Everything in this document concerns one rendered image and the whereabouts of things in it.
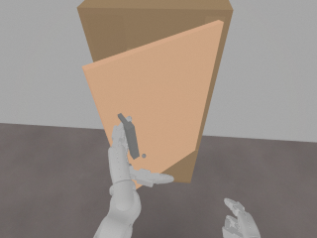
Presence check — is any cupboard door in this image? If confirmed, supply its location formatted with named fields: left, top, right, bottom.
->
left=82, top=20, right=224, bottom=189

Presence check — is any left robot hand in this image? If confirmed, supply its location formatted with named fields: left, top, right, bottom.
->
left=108, top=116, right=174, bottom=187

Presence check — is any right robot hand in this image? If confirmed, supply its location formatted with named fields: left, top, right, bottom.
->
left=222, top=197, right=261, bottom=238

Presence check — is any handle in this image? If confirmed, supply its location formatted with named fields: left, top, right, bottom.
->
left=118, top=113, right=140, bottom=160

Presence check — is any left robot forearm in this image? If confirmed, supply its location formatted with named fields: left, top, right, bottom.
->
left=93, top=179, right=142, bottom=238

